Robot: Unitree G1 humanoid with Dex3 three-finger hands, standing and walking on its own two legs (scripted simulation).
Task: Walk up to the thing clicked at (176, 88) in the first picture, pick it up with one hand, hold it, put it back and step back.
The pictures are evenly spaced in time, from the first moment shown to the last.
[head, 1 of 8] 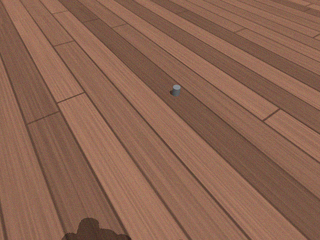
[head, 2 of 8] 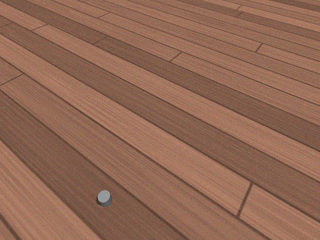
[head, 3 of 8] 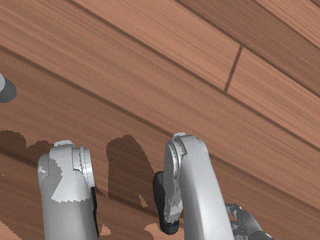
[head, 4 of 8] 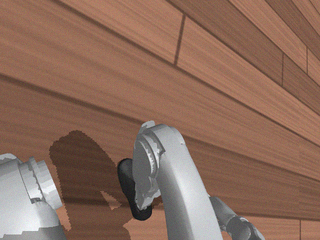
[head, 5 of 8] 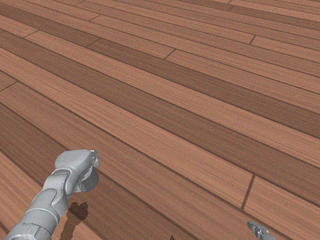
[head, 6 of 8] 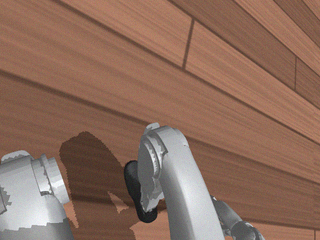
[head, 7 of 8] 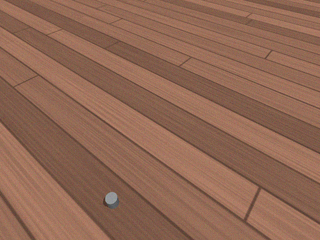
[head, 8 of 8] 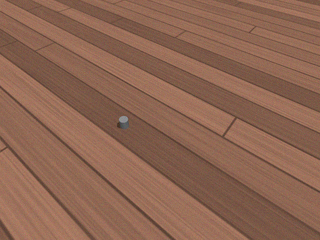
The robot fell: no
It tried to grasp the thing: yes
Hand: left
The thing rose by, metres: 0.67
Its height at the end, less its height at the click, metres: +0.00
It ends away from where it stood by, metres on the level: 0.02
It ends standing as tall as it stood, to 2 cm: yes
